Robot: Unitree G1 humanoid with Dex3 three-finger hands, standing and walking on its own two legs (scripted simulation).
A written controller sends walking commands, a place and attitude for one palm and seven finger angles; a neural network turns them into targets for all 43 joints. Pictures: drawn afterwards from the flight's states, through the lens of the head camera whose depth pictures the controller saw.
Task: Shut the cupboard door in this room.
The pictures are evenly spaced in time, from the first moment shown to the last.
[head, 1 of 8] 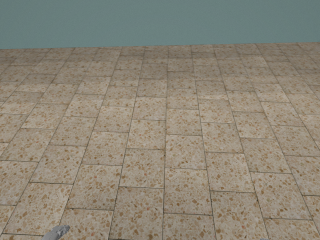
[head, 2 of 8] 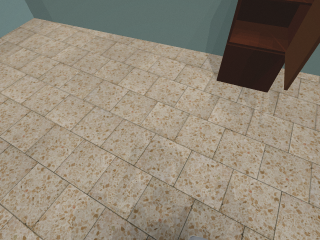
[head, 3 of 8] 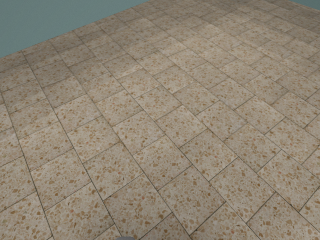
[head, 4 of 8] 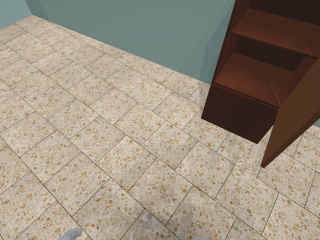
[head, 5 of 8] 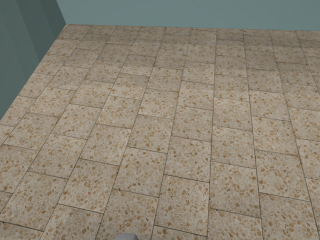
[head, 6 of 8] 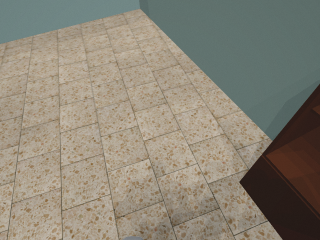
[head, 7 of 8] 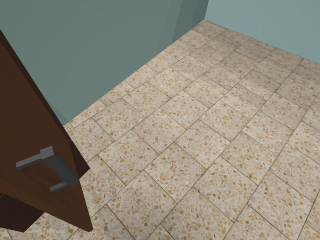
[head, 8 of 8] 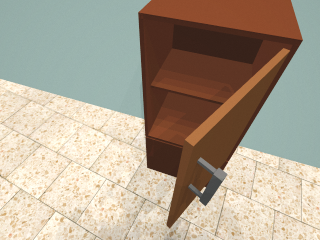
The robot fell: no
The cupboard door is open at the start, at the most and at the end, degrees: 89 91 65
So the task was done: no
